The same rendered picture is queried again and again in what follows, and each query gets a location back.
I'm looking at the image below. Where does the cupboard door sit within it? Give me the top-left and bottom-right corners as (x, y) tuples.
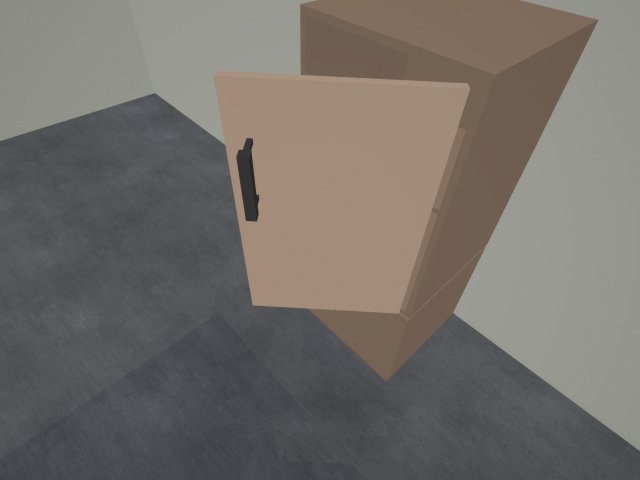
(214, 71), (470, 314)

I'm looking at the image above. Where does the handle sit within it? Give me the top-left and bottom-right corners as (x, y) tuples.
(236, 138), (259, 222)

